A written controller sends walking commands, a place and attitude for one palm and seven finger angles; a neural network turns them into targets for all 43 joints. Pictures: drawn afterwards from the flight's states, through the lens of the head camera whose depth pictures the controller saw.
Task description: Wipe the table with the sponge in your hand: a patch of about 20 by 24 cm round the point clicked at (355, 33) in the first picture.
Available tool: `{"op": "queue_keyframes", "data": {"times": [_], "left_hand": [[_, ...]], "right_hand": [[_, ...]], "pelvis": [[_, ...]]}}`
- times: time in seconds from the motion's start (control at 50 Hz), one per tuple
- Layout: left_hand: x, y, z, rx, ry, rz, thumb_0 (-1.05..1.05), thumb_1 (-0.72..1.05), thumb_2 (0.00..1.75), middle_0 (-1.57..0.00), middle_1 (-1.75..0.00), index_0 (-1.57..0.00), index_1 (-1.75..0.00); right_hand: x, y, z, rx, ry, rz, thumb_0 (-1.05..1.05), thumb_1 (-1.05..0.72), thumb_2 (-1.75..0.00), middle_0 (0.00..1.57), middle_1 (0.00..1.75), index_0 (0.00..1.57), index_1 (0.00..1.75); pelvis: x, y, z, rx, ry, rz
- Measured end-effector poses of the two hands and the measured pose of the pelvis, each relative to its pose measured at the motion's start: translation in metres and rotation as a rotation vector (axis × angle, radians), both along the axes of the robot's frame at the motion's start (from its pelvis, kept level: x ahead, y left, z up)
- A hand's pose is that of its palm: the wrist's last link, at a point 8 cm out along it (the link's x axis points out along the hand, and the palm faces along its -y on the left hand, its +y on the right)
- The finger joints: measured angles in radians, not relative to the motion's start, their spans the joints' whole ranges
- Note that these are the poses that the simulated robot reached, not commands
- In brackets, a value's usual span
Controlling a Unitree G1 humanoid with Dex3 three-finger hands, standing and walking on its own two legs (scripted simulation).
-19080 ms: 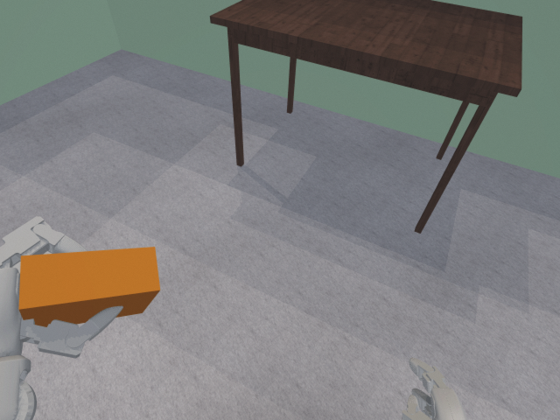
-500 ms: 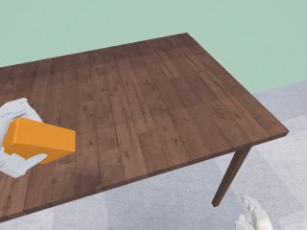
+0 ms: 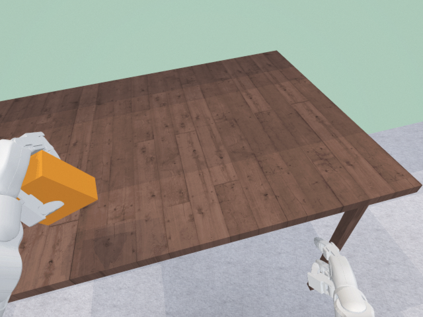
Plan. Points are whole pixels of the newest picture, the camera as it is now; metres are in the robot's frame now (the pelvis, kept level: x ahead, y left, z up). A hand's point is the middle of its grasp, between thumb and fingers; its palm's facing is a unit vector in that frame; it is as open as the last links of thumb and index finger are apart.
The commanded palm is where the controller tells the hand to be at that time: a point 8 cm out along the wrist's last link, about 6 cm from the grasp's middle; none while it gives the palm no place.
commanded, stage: turn the palm down, sponge in hand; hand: left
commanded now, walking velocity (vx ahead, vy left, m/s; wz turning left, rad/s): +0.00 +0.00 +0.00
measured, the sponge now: (54, 194) +0.24 +0.32 +0.15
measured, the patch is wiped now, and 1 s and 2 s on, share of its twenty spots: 0.00 0.00 0.00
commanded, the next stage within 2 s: move the sponge above the wiping area in 0.82 s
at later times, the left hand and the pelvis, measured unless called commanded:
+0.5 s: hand (70, 204) +0.22 +0.26 +0.16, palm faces +0.14 -0.19 -0.97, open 9.0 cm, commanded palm +0.18 +0.27 +0.25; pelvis -0.02 -0.01 +0.00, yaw +0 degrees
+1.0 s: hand (91, 201) +0.22 +0.22 +0.17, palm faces +0.13 -0.07 -0.99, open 9.0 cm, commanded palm +0.18 +0.25 +0.25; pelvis -0.01 -0.03 +0.00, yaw -1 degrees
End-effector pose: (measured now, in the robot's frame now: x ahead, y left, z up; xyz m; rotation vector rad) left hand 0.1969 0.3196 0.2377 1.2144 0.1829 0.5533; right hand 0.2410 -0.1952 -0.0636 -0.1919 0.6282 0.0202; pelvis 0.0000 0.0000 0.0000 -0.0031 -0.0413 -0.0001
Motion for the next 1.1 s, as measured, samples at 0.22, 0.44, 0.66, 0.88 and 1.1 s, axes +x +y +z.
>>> {"op": "queue_keyframes", "data": {"times": [0.22,0.44,0.66,0.88,1.1], "left_hand": [[0.002,-0.06,0.002,0.196,0.04,-0.275,-0.01,-0.41,1.07,-0.84,-1.42,-0.84,-1.41],[-0.005,-0.03,0.0,0.095,0.069,-0.001,-0.01,-0.41,1.08,-0.83,-1.42,-0.84,-1.42],[-0.007,-0.072,0.006,0.275,0.055,-0.145,-0.01,-0.42,1.08,-0.84,-1.42,-0.85,-1.41],[0.0,-0.078,-0.013,0.116,0.133,-0.101,-0.01,-0.41,1.08,-0.83,-1.42,-0.84,-1.42],[0.002,-0.07,0.009,0.255,0.052,-0.083,-0.01,-0.42,1.08,-0.84,-1.42,-0.85,-1.42]], "right_hand": [[-0.004,0.009,0.001,-0.021,0.004,0.042,0.01,-0.9,-0.9,0.21,0.3,0.17,0.29],[-0.004,0.003,-0.002,0.045,0.011,0.059,0.01,-0.9,-0.9,0.21,0.3,0.2,0.3],[0.003,-0.011,0.001,0.009,-0.014,0.076,0.01,-0.9,-0.9,0.2,0.3,0.21,0.31],[0.001,-0.031,0.004,0.045,-0.052,0.021,0.01,-0.9,-0.9,0.21,0.3,0.21,0.3],[-0.007,-0.039,-0.005,0.019,-0.002,0.018,0.01,-0.9,-0.9,0.2,0.3,0.2,0.3]], "pelvis": [[-0.008,0.0,0.002,0.009,-0.037,-0.011],[-0.015,-0.011,0.004,0.011,-0.02,-0.004],[-0.012,-0.026,0.002,0.019,-0.054,-0.015],[-0.016,-0.032,0.002,0.021,-0.036,-0.016],[-0.013,-0.037,0.001,0.024,-0.051,-0.022]]}}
